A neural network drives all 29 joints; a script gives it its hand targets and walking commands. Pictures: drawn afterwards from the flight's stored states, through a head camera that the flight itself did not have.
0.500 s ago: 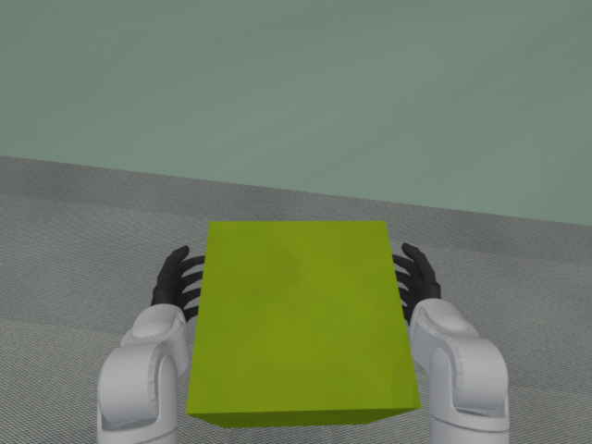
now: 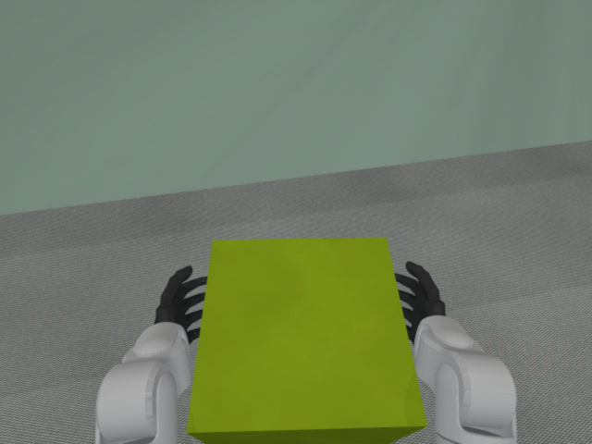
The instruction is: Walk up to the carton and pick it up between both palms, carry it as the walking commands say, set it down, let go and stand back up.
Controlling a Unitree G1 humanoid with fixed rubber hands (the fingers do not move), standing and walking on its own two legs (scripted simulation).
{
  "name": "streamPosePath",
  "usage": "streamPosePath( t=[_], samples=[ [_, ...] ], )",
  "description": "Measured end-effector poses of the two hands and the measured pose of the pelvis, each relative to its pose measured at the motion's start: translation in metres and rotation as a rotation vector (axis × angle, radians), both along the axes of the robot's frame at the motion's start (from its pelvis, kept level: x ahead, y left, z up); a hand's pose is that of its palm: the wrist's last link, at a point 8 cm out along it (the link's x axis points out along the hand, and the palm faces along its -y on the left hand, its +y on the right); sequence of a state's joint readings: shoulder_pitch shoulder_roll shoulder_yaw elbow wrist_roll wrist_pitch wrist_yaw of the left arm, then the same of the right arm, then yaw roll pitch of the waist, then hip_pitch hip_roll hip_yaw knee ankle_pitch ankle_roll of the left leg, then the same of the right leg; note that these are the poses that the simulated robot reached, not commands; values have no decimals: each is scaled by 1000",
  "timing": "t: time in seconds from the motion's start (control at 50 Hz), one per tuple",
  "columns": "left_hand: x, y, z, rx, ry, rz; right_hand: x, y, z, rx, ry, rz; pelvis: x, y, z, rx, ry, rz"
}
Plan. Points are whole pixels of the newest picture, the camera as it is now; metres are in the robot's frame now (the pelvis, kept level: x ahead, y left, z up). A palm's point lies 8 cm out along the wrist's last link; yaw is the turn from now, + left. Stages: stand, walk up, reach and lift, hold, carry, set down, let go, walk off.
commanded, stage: carry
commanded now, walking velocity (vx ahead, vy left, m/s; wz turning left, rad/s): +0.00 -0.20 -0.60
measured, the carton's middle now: (300, 354) +0.23 -0.01 +0.01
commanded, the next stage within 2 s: none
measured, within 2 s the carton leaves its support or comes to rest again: neither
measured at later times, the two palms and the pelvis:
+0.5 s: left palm (366, 323) +0.22 -0.08 +0.10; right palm out of the picture +0.13 -0.36 +0.10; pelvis -0.05 -0.14 +0.00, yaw -18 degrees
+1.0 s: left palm (546, 382) +0.15 -0.24 +0.11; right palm out of the picture -0.02 -0.49 +0.13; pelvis -0.13 -0.24 +0.02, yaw -35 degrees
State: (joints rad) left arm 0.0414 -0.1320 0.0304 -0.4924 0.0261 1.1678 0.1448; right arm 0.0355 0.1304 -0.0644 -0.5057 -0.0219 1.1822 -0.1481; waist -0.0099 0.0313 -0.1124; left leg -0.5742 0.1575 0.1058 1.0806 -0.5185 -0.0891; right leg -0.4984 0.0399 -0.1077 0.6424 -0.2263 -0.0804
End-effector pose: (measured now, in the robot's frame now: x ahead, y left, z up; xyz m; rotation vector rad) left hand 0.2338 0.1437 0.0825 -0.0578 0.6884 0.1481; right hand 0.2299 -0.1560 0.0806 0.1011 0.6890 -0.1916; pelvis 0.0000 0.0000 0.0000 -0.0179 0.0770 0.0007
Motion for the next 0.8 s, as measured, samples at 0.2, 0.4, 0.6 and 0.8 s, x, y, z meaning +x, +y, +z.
streamPosePath(
  t=[0.2,0.4,0.6,0.8],
  samples=[
    [-14,-42,7,-68,-28,-54,-34,-41,22,-70,-27,-53,-15,-33,8,-11,-14,-119],
    [-3,-147,36,-52,-69,-235,-77,-136,43,-69,-64,-223,-35,-93,21,-52,-12,-259],
    [-30,-268,-2,28,13,-388,-141,-245,-6,15,17,-376,-69,-169,0,-2,-4,-365],
    [-58,-306,-2,-72,-37,-416,-180,-278,15,-79,-33,-411,-97,-203,-2,-3,-8,-464]
  ],
)
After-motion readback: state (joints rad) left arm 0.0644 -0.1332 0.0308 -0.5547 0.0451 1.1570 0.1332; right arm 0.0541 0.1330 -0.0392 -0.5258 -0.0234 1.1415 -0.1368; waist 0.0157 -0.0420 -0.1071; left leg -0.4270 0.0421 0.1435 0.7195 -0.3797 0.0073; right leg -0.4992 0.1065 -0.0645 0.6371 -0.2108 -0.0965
